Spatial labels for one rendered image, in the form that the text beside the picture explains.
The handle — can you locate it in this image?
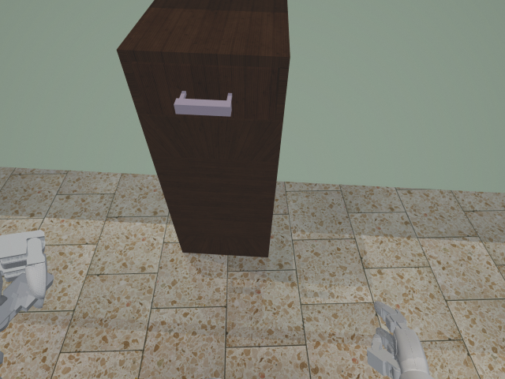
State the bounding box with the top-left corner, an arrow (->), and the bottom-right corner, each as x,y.
174,91 -> 232,117

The cabinet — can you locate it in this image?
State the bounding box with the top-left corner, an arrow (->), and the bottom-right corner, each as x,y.
117,0 -> 290,257

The left robot hand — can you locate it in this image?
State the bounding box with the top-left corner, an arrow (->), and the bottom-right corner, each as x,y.
0,230 -> 54,332

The right robot hand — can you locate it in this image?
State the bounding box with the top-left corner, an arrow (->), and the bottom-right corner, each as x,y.
367,301 -> 430,379

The drawer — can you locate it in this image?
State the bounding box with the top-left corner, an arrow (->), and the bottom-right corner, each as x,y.
132,62 -> 278,120

